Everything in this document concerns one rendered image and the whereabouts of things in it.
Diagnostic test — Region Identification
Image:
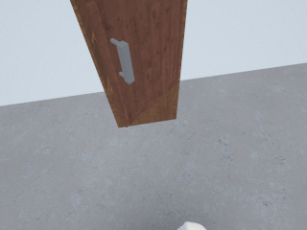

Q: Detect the handle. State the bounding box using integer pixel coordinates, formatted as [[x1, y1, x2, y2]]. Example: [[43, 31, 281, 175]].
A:
[[110, 38, 135, 84]]

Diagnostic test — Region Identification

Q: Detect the cupboard door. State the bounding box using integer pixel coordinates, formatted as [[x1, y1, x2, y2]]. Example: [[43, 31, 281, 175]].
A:
[[84, 0, 184, 127]]

